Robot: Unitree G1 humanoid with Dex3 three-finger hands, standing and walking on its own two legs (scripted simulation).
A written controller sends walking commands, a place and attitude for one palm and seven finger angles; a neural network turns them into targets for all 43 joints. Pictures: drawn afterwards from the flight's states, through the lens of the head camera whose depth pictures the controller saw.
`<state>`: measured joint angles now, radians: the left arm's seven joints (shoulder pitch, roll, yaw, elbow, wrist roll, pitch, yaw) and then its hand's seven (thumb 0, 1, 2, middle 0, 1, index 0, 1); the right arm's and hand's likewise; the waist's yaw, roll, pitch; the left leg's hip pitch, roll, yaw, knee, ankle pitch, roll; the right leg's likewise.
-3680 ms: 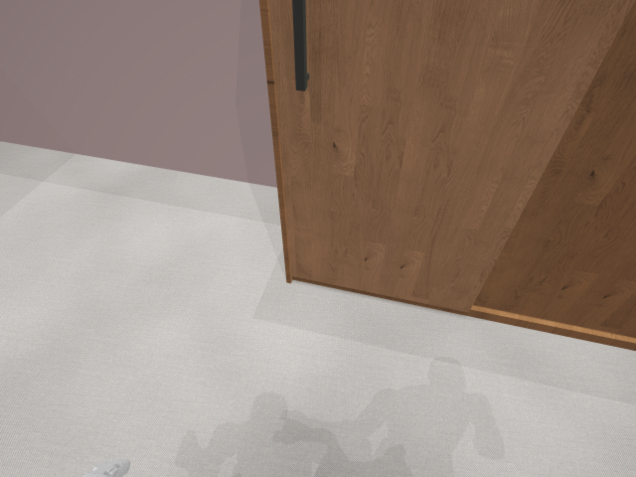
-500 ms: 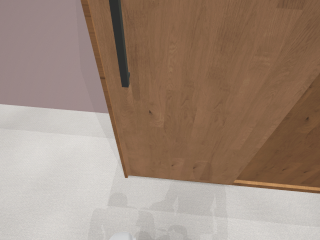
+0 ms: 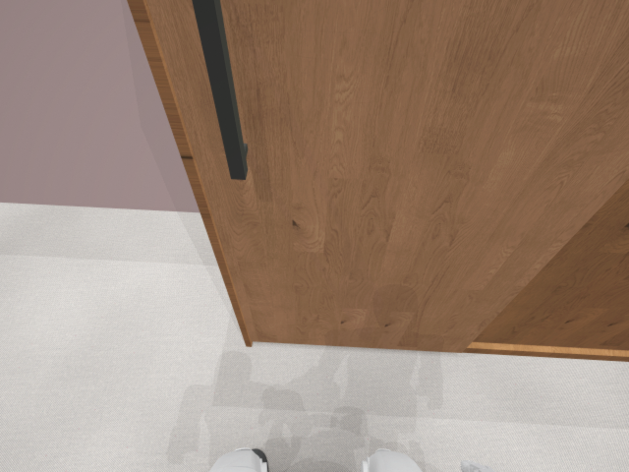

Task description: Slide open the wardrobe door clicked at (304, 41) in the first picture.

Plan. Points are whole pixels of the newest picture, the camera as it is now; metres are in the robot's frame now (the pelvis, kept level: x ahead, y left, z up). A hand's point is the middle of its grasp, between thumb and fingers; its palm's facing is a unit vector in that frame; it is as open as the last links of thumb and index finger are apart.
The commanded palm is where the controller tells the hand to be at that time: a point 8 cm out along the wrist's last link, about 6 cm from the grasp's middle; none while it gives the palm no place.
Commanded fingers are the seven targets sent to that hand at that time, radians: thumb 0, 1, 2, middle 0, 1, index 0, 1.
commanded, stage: come to a stop and stand still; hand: left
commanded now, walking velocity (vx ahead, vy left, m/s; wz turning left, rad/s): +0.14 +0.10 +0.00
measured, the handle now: (227, 83) +0.50 +0.15 +0.21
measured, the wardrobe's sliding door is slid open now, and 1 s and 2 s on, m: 0.00 0.00 0.00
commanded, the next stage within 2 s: look again from close up in 1.08 s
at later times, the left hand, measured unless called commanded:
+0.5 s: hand out of the picture -0.04 +0.15 -0.16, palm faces +0.16 -0.96 -0.23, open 7.3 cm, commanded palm none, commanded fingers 0.00 0.90 0.90 -0.20 -0.30 -0.20 -0.30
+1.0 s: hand out of the picture -0.04 +0.16 -0.17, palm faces +0.06 -0.98 -0.20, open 7.3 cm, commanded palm none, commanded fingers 0.00 0.90 0.90 -0.20 -0.30 -0.20 -0.30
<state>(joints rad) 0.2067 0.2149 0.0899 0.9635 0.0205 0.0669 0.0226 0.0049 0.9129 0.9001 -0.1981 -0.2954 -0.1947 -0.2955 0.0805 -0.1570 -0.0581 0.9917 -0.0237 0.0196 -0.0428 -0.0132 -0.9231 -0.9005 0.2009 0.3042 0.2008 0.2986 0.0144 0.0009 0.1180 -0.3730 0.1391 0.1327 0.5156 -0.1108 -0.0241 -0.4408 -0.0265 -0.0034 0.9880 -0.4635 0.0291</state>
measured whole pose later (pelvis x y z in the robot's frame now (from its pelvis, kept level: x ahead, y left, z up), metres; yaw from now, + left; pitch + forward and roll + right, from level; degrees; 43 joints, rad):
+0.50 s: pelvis -0.04 -0.04 +0.01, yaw +3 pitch +1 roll +0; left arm 0.28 0.15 0.05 1.05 0.02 0.01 0.03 0.01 0.92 0.90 -0.20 -0.30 -0.20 -0.30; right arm 0.31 -0.18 -0.04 1.06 -0.01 0.03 -0.01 0.00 -0.91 -0.90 0.19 0.30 0.19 0.30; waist 0.04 0.02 0.02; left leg -0.16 0.03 0.04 0.44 -0.30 -0.01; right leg -0.30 -0.04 -0.10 0.48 -0.19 -0.01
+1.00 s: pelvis -0.03 -0.02 +0.01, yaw +3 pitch -1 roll +0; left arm 0.27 0.16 0.01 1.10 0.02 -0.01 0.03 0.01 0.92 0.90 -0.20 -0.30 -0.20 -0.30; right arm 0.32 -0.14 0.00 1.07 -0.02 -0.03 -0.03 0.00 -0.92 -0.90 0.20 0.30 0.20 0.30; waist -0.01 -0.01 0.04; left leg -0.11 0.00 0.06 0.43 -0.31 0.01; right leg -0.26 -0.07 -0.08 0.48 -0.20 0.02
